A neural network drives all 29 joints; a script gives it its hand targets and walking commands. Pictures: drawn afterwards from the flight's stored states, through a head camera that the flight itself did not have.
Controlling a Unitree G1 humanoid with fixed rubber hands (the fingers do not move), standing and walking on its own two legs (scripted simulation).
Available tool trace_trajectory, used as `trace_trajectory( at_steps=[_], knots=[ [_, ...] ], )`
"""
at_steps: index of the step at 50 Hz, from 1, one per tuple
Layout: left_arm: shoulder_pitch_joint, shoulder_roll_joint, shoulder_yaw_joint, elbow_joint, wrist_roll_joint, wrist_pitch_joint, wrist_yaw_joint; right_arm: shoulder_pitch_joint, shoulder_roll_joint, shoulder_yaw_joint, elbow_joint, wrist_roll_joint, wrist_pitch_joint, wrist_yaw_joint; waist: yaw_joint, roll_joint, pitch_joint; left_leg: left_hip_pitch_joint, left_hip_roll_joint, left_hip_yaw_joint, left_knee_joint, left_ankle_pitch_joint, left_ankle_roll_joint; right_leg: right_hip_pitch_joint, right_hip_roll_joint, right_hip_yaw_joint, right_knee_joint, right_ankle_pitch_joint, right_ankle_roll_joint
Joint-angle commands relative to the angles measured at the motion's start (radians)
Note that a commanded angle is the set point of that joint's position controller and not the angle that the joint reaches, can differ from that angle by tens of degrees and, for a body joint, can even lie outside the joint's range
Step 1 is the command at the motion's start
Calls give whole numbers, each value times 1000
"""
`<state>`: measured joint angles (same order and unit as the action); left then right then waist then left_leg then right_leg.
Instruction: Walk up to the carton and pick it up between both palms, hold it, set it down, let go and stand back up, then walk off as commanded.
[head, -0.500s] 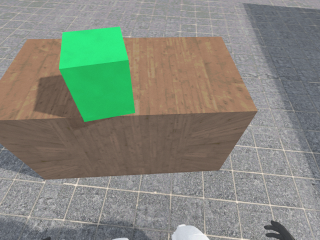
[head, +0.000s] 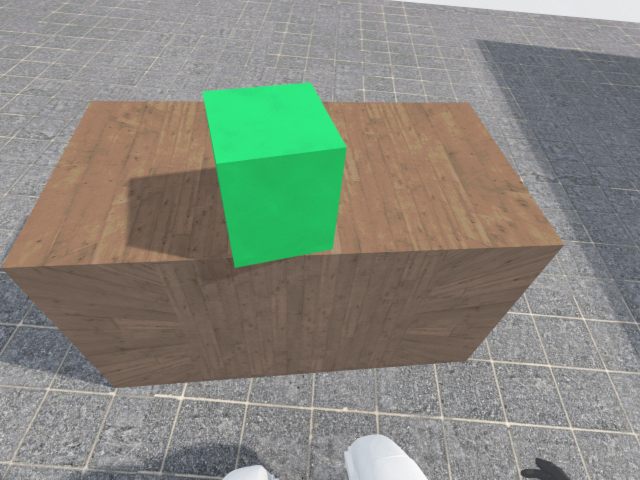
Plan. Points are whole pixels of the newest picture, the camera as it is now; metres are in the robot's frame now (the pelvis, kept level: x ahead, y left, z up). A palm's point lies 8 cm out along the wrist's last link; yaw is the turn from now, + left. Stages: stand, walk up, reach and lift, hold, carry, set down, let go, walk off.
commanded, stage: walk up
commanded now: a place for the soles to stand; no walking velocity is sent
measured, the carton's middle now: (272, 176) +0.63 +0.03 -0.01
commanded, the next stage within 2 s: none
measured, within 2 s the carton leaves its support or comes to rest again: neither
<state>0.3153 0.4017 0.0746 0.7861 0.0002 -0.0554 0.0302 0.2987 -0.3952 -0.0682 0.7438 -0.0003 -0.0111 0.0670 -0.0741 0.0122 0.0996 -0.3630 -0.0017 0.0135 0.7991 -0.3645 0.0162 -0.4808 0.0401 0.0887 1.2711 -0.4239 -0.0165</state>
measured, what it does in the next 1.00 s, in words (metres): walks ahead: right foot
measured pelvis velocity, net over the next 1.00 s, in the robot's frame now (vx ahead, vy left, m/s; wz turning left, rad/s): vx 0.21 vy -0.03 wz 0.02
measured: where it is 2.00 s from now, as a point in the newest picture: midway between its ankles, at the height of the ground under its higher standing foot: (273, 468)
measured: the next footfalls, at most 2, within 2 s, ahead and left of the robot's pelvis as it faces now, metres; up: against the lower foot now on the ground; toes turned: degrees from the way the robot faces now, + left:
right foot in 0.60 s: +0.30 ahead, -0.14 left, +0.00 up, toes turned +1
left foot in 1.14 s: +0.30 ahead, +0.19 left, +0.00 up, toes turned +0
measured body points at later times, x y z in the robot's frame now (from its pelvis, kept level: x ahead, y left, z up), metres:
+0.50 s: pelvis +0.11 -0.01 +0.02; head +0.13 +0.01 +0.47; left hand +0.21 +0.31 -0.09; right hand +0.13 -0.33 -0.07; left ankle +0.06 +0.07 -0.71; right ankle +0.18 -0.15 -0.67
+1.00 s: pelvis +0.21 -0.03 +0.01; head +0.25 -0.07 +0.45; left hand +0.28 +0.31 -0.05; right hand +0.27 -0.36 -0.12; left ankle +0.25 +0.14 -0.66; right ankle +0.26 -0.14 -0.71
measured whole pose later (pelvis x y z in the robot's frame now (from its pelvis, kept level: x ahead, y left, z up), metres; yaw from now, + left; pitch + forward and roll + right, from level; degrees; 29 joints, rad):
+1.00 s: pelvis +0.21 -0.03 +0.01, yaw +1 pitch -1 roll -1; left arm 0.31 0.40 0.06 0.79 0.00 -0.10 0.04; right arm 0.36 -0.50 -0.07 0.74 0.00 0.03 0.05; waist 0.01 0.13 0.08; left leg -0.54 -0.01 -0.16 1.03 -0.38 0.05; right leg -0.38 0.02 -0.01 0.67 -0.28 -0.04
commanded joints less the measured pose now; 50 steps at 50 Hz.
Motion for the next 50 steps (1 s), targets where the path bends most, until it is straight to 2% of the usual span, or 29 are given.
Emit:
trace_trajectory(
  at_steps=[1, 4, 6, 8, 10, 11, 12, 15, 20, 22, 23, 24, 25, 27, 28, 29, 30, 31, 32, 33, 34, 35, 36, 38, 40, 41, 43, 45, 50],
  knots=[
    [38, 278, 64, 5, -8, -4, -12, 23, -296, -111, -35, -36, -43, -23, 36, 157, 97, 9, 141, -394, -623, -343, 48, -163, -61, -18, -115, 141, 16],
    [-17, 262, 64, -21, 1, -8, -26, 128, -265, -104, -29, -30, -45, -18, -2, 119, -20, 248, 137, -387, -576, -261, 89, -191, -44, -38, -211, 107, 24],
    [-3, 248, 54, -21, 6, -4, -28, 181, -265, -104, -30, -17, -51, -27, -34, 160, -100, 402, 182, -441, -598, -230, 9, -219, -29, 1, -242, 144, 14],
    [-43, 232, 57, -43, 5, -6, -18, 196, -246, -106, -21, -18, -48, -32, -41, 140, -116, 488, 200, -455, -560, -125, 0, -272, -27, 12, -258, 145, 23],
    [-59, 247, 45, -43, 5, -4, -12, 209, -243, -104, -20, -21, -47, -40, -64, 127, -110, 529, 208, -423, -529, 17, 32, -279, -36, -5, -308, 101, 23],
    [-52, 232, 48, -44, -1, -3, -13, 194, -244, -97, -35, -21, -44, -37, -33, 134, -129, 555, 201, -418, -518, 33, 49, -286, -37, -4, -320, 95, 29],
    [-77, 225, 45, -51, 3, -7, -10, 207, -244, -100, -25, -24, -50, -41, -56, 70, -108, 522, 214, -410, -526, 77, 54, -291, -45, -5, -326, 119, 21],
    [-64, 210, 36, -34, -2, 2, -12, 202, -252, -100, -19, -22, -47, -50, -36, 185, -27, 412, 213, -362, -544, 156, -37, -260, -43, 10, -310, 151, 5],
    [-87, 224, 43, -40, 1, 2, -7, 161, -222, -100, -38, -31, -40, -41, -38, 174, 34, 351, 190, -327, -558, 198, 5, -241, -54, -46, -360, 118, 18],
    [-118, 225, 43, -63, 2, -2, -8, 134, -240, -89, -49, -29, -38, -39, -31, 149, -20, 399, 221, -339, -518, 190, 98, -217, -67, -52, -398, 107, 23],
    [-118, 223, 34, -58, 5, -8, -7, 158, -234, -94, -23, -31, -34, -42, -45, 171, 22, 439, 202, -301, -469, 369, 73, -239, -55, -98, -442, 63, 15],
    [-122, 183, 26, -83, 4, -24, -8, 158, -232, -95, -31, -37, -32, -43, -35, 132, -24, 409, 236, -264, -410, 430, 131, -165, -56, -122, -541, 19, 9],
    [-152, 203, 36, -71, 6, -22, -8, 179, -240, -91, -46, -24, -27, -43, -62, 84, -57, 453, 233, -269, -382, 485, 110, -132, -73, -132, -579, 63, 0],
    [-34, 179, 34, -45, -3, -45, -5, 96, -237, -76, -58, -36, -19, -33, 12, 143, -81, 336, 194, -162, -257, 649, 116, 63, -38, -171, -721, 130, -14],
    [80, 176, 38, -12, 3, -61, 7, 49, -224, -77, -72, -32, -15, -36, 74, 59, -125, 299, 141, -93, -112, 672, 110, 223, -16, -172, -882, 283, -21],
    [212, 235, 69, 26, 13, -75, 23, 60, -182, -68, -87, -18, -13, -28, 156, -24, -277, 181, 68, -44, 128, 567, 80, 504, -55, -120, -834, 441, -49],
    [273, 280, 94, 39, 10, -71, 33, 83, -141, -42, -104, -18, -13, -30, 163, -113, -310, -55, -8, -43, 265, 145, 46, 688, -156, 59, -788, 437, -88],
    [272, 330, 99, 8, 17, -72, 41, 144, -112, -33, -114, -24, -15, -27, 135, -239, -336, -238, -45, -111, 341, -234, 18, 756, -407, 496, -860, 228, -149],
    [221, 387, 116, -21, 8, -71, 48, 132, -190, -48, -82, -37, 4, -26, 114, -192, -249, -339, -46, -174, 418, -207, 12, 651, -437, 656, -961, -47, -210],
    [137, 332, 94, -45, 8, -57, 43, 140, -275, -65, -48, -45, 24, -20, 102, -109, -164, -306, 0, -182, 434, -157, 35, 463, -429, 596, -1004, -332, -229],
    [102, 312, 81, -44, 9, -52, 42, 129, -282, -71, -46, -45, 28, -12, 75, -59, -79, -286, 22, -164, 429, -146, 42, 337, -374, 569, -1027, -413, -206],
    [51, 288, 83, -33, 0, -50, 37, 161, -258, -79, -23, -38, 39, -5, 49, -95, 24, -251, 24, -189, 417, -102, 31, 211, -315, 421, -1023, -356, -128],
    [60, 282, 83, -26, 1, -52, 31, 198, -256, -84, -22, -37, 44, 2, 36, -83, 1, -188, 20, -183, 393, -78, 35, 179, -304, 381, -1039, -338, -68],
    [84, 282, 75, -35, -2, -69, 32, 234, -239, -77, -11, -33, 41, 8, 42, -66, -34, -208, 16, -217, 362, 26, 8, 208, -275, 272, -994, -86, -37],
    [69, 297, 72, -45, 14, -70, 24, 186, -220, -73, -16, -38, 40, 10, 58, -178, -109, -250, 37, -170, 374, 36, 3, 281, -277, 270, -958, -57, -155],
    [112, 283, 82, -30, 6, -74, 32, 178, -250, -79, -6, -44, 50, 11, 80, -128, -113, -283, 40, -213, 370, 46, -1, 326, -314, 318, -934, -81, -129],
    [63, 270, 58, -40, 6, -64, 31, 171, -236, -67, -4, -28, 43, -10, 58, -170, -85, -265, 43, -223, 305, 72, -5, 262, -274, 191, -898, 196, -131],
    [96, 275, 66, -41, 16, -56, 32, 130, -236, -60, -8, -22, 41, -21, 109, -228, -114, -278, 41, -175, 232, 32, -22, 299, -288, 186, -886, 150, -167],
    [84, 287, 69, -42, 8, -49, 28, 87, -221, -51, -43, -40, 15, -30, 99, -187, -150, -293, 77, -104, 104, -6, 1, 401, -324, 164, -739, 588, -229]
  ],
)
